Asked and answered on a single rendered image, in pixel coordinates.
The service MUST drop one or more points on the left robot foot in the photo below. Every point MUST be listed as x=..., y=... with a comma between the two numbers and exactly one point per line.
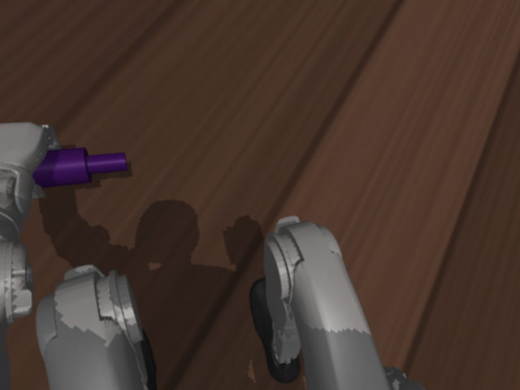
x=149, y=362

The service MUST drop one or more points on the right robot foot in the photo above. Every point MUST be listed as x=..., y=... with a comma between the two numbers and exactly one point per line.
x=283, y=373

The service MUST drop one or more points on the right robot hand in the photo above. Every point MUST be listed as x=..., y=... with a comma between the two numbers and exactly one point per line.
x=398, y=381

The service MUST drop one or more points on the bottle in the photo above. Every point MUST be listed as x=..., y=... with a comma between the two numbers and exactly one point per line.
x=74, y=166

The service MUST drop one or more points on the left robot hand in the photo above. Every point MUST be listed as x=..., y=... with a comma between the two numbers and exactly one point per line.
x=25, y=145

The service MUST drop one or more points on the left robot arm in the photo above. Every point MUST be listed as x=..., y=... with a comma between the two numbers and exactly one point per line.
x=16, y=275

